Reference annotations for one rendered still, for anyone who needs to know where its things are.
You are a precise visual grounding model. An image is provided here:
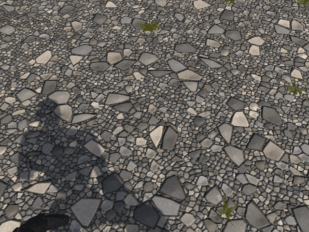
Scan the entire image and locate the robot left hand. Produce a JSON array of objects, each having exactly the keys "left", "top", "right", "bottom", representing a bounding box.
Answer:
[{"left": 13, "top": 213, "right": 70, "bottom": 232}]

